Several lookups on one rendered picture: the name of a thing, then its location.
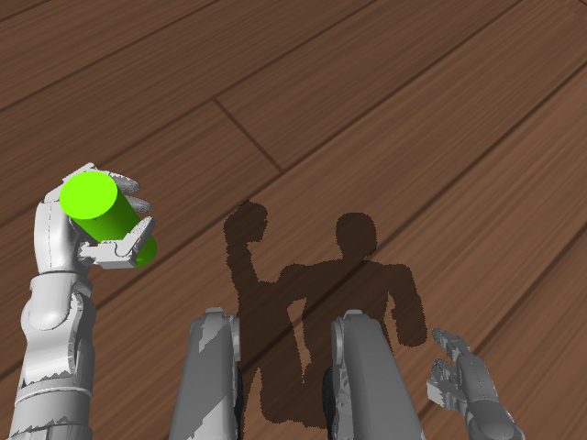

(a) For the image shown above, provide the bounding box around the right robot arm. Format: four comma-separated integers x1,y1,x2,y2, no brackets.
465,400,526,440

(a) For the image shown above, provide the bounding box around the right robot hand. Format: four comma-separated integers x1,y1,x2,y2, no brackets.
426,328,500,416

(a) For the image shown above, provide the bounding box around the right robot foot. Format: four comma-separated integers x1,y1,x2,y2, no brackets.
322,366,354,440

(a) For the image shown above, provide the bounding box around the can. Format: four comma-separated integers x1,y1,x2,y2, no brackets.
60,171,157,268

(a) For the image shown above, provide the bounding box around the left robot hand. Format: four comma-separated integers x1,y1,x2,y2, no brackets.
34,162,156,277

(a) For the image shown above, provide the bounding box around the left robot arm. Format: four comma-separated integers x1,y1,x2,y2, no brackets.
6,270,96,440

